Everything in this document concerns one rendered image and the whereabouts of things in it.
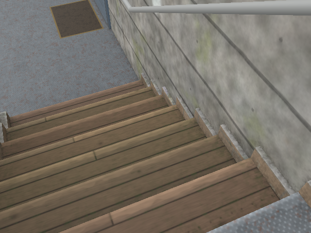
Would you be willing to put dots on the stairs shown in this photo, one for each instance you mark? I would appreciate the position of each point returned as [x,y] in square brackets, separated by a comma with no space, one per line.
[121,160]

